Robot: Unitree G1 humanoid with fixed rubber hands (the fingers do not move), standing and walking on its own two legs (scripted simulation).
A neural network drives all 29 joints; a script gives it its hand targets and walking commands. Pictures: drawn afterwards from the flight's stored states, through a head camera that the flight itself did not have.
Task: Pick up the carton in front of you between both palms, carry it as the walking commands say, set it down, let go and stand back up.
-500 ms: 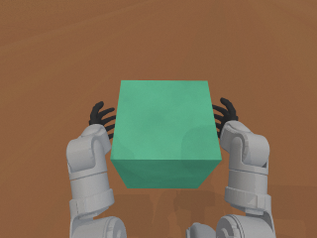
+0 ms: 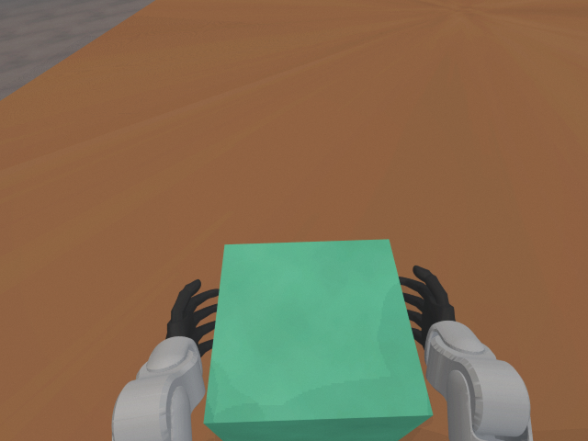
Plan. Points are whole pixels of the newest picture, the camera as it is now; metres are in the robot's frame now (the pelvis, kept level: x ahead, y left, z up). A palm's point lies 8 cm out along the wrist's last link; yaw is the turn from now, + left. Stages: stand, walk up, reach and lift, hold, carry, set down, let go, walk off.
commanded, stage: carry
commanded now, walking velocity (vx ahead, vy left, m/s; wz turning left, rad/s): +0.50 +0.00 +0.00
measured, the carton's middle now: (309, 354) +0.24 +0.01 +0.00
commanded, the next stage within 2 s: none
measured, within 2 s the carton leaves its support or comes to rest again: neither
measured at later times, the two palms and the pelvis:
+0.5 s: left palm (203, 171) +0.57 +0.19 +0.07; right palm (362, 167) +0.55 -0.11 +0.08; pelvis +0.33 +0.06 +0.00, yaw -4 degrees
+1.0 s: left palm (232, 110) +0.80 +0.16 +0.08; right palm (359, 103) +0.80 -0.14 +0.07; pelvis +0.57 +0.01 -0.01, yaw -1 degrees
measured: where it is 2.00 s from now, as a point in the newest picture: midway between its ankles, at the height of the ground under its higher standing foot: (302, 354)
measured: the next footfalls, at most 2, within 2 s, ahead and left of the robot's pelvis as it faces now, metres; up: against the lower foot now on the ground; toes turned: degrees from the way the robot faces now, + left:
left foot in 0.22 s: +0.38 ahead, +0.14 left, +0.00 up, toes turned +10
right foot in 0.74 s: +0.65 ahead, -0.08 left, +0.00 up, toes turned +7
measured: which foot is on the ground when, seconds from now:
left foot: up 0.00-0.20, down 0.22-0.76, up 0.78-0.94, down 0.96-1.00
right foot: down 0.00-0.26, up 0.28-0.72, down 0.74-1.00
